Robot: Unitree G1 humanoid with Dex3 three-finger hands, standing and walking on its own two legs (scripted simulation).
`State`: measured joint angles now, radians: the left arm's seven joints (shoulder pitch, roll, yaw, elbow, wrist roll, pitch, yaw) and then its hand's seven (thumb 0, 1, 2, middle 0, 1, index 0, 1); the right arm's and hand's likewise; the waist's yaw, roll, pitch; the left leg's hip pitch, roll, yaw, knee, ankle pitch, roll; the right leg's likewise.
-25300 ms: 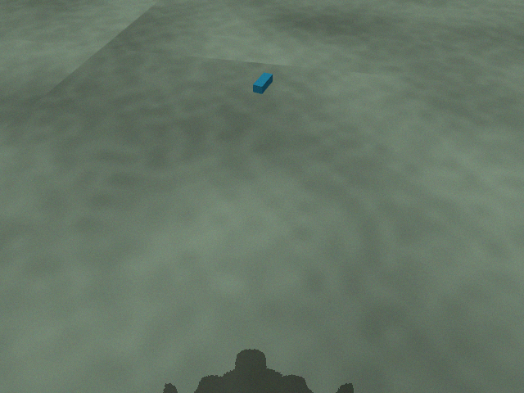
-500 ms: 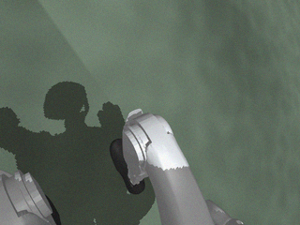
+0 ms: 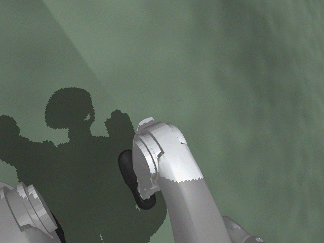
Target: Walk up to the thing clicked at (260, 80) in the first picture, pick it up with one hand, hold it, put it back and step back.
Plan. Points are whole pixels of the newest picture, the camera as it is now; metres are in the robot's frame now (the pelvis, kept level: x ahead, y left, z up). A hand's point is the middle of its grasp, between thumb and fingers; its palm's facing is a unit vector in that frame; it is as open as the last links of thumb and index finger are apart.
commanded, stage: close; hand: left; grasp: from above
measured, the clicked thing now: out of the picture +0.50 +0.32 -0.28
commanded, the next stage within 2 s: settle in 0.80 s
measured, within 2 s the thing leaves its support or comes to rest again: leaves its support in 1.28 s
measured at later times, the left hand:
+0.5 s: hand out of the picture +0.49 +0.31 -0.25, palm faces -0.43 -0.14 -0.89, open 10.3 cm
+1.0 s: hand out of the picture +0.49 +0.31 -0.25, palm faces -0.42 -0.13 -0.90, open 10.1 cm
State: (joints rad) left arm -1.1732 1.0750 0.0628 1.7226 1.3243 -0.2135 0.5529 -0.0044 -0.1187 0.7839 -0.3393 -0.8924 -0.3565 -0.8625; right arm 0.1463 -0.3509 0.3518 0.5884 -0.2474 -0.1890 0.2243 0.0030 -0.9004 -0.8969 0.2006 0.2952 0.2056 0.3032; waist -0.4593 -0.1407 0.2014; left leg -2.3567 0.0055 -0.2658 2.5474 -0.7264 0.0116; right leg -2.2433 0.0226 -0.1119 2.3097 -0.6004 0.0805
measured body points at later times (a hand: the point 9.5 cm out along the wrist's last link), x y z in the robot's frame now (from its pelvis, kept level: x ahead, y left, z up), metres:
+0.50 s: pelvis +0.00 +0.00 +0.00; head +0.29 +0.13 +0.32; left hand +0.51 +0.31 -0.20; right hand +0.03 -0.24 -0.04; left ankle +0.06 +0.12 -0.27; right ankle +0.14 -0.14 -0.27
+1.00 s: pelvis +0.00 +0.00 +0.00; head +0.29 +0.13 +0.31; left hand +0.51 +0.31 -0.20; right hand +0.03 -0.24 -0.04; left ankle +0.06 +0.12 -0.27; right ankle +0.14 -0.14 -0.27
